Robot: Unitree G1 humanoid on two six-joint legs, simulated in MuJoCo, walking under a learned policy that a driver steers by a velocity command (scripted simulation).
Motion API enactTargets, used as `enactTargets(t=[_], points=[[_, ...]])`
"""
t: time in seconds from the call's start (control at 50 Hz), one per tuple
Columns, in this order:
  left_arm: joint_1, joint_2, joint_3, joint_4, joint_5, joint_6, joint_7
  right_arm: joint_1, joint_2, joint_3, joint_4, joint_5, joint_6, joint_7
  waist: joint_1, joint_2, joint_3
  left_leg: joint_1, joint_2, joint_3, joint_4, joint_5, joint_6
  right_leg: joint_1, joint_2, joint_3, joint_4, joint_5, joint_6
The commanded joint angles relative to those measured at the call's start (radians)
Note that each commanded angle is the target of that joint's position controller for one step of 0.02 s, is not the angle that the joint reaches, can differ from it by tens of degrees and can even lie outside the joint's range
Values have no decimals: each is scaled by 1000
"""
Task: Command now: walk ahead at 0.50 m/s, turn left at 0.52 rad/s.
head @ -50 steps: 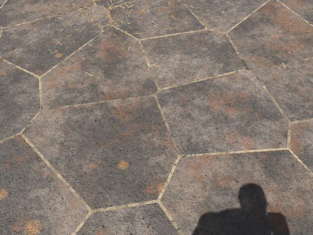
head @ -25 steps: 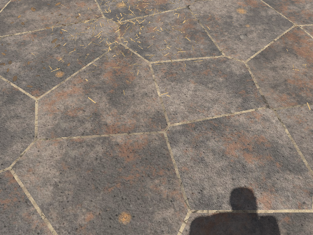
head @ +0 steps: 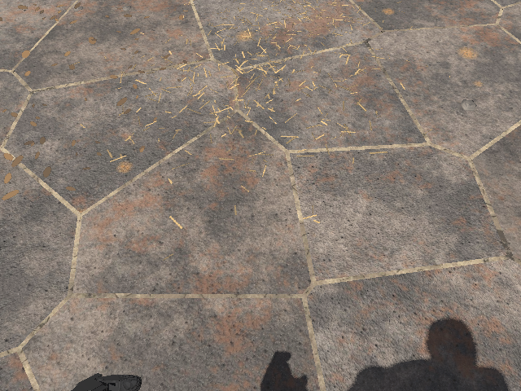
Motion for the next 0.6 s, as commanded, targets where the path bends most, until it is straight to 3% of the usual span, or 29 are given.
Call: enactTargets(t=[0.02,0.04,0.1,0.18,0.3,0.36,0.42,0.46,0.48,0.5,0.52,0.54,0.56,0.58,0.6], points=[[248,163,53,2,0,15,13,25,-105,-22,-88,-8,-3,0,106,-108,-180,-531,72,9,488,36,30,553,-402,598,-306,-362,-150],[207,112,40,2,-5,11,10,-32,-84,-18,-95,-13,0,10,101,-46,-93,-512,108,14,451,111,21,437,-347,445,-329,-257,-130],[232,87,31,35,-14,-9,15,-65,-57,-18,-112,-35,32,35,68,-113,-46,-458,148,36,395,175,-7,327,-266,209,-367,-4,-89],[295,106,39,60,-25,-33,9,-182,-48,-12,-168,-36,55,56,68,-91,-34,-555,169,55,354,273,-28,356,-271,78,-399,146,-108],[343,129,45,81,-20,-30,8,-394,-32,13,-253,-33,51,82,102,-88,23,-522,165,134,27,455,-31,366,-245,-96,-419,202,-96],[388,157,52,97,-21,-20,15,-463,-45,16,-286,-37,51,88,120,-86,42,-486,149,185,-80,409,0,436,-270,-141,-397,260,-85],[415,187,60,112,-18,4,22,-457,-64,9,-296,-46,51,82,109,-102,22,-411,88,236,-142,276,49,526,-283,-194,-264,565,-68],[417,216,66,114,-19,26,23,-305,-93,-9,-258,-48,43,68,44,-105,-73,-231,7,258,-191,200,96,538,-278,-223,3,781,-61],[407,216,64,102,-21,34,20,-133,-125,-28,-202,-56,33,54,-30,-56,-171,-1,-14,230,-264,234,129,431,-257,-245,246,670,-33],[426,147,46,52,-30,33,13,-23,-232,-60,-185,-67,30,37,-54,93,-292,301,225,-106,-303,69,207,118,-203,-245,574,220,13],[378,122,46,-25,-26,21,-4,-56,-319,-76,-213,-31,41,29,-6,239,-350,450,432,-636,-470,113,321,-221,5,-102,856,-439,67],[247,176,54,-50,-17,13,-8,-44,-295,-71,-209,-21,54,20,-43,72,-258,405,408,-538,-500,230,299,-333,-43,37,871,-359,57],[235,147,43,-53,-31,2,-10,-91,-245,-58,-198,-15,51,11,-5,39,-143,281,383,-392,-493,343,276,-331,-86,46,809,-261,47],[265,139,41,-32,-30,-1,-8,-141,-193,-45,-200,-11,43,9,47,-8,-75,145,326,-295,-505,474,232,-257,-121,52,700,-216,43],[278,140,42,-30,-10,12,-6,-176,-166,-35,-202,-3,34,5,85,-5,-51,60,276,-230,-514,551,209,-192,-135,62,642,-212,51]])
